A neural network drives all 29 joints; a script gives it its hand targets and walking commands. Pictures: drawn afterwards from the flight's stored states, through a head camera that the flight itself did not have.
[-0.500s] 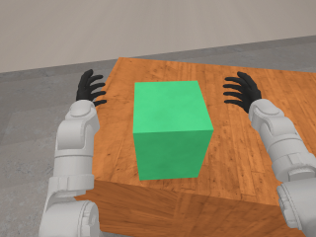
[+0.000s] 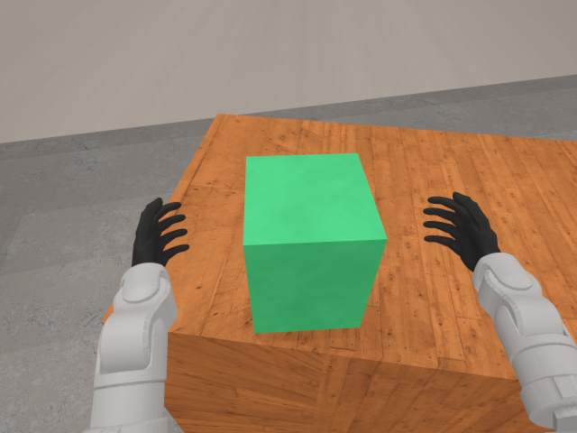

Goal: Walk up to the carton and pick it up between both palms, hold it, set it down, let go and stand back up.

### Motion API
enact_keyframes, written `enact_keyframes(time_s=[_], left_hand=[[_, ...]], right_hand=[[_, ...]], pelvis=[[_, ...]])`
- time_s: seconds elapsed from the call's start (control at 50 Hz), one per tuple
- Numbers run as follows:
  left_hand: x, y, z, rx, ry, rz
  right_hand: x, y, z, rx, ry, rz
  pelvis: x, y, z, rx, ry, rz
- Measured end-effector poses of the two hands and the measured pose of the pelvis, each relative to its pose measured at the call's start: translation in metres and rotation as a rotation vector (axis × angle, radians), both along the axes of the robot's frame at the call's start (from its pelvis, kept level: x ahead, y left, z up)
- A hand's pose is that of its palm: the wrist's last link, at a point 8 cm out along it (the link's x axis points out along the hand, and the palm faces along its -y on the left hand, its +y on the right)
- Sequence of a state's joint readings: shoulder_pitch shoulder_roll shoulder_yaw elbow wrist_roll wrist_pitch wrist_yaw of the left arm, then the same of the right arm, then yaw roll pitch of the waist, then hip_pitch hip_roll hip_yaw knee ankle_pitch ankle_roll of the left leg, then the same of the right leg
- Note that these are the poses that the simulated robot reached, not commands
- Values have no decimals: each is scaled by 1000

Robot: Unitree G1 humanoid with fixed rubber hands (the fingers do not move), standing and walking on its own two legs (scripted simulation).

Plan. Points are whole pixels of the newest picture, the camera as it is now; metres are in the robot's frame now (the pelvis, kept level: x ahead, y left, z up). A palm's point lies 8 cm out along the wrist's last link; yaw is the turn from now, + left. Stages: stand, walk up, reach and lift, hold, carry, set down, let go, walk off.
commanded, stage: set down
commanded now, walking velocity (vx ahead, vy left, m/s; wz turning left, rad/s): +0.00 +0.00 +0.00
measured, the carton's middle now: (304, 245) +0.40 -0.01 +0.03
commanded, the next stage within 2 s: let go in 1.92 s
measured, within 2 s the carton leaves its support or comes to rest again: neither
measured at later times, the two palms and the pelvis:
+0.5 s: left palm (156, 316) +0.25 +0.19 +0.06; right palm (490, 325) +0.26 -0.25 +0.04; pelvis +0.02 +0.00 +0.00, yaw +0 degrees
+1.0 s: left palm (141, 343) +0.23 +0.21 +0.04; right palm (481, 367) +0.22 -0.24 +0.00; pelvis +0.02 +0.01 +0.00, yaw +0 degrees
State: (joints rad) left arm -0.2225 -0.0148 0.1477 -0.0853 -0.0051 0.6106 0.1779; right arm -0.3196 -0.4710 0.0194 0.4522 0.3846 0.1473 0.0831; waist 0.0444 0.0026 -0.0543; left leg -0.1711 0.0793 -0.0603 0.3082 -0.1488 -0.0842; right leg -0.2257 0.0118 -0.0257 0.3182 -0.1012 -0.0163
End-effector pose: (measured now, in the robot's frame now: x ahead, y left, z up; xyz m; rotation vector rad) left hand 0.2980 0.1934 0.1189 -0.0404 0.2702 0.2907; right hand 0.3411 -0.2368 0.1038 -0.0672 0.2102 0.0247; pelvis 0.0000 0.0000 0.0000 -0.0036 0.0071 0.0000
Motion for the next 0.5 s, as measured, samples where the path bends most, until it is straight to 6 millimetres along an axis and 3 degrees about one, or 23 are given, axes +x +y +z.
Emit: enact_keyframes(time_s=[0.16,0.34,0.5], left_hand=[[-4,-7,1,14,-22,-10],[-29,-9,-43,-27,57,6],[-45,-5,-55,3,15,20]], right_hand=[[-13,-7,-11,10,32,1],[-52,-18,-54,1,111,-24],[-77,-15,-66,1,84,0]], pelvis=[[-1,-1,0,2,-8,0],[9,1,0,0,-17,1],[15,3,0,-1,-16,2]])
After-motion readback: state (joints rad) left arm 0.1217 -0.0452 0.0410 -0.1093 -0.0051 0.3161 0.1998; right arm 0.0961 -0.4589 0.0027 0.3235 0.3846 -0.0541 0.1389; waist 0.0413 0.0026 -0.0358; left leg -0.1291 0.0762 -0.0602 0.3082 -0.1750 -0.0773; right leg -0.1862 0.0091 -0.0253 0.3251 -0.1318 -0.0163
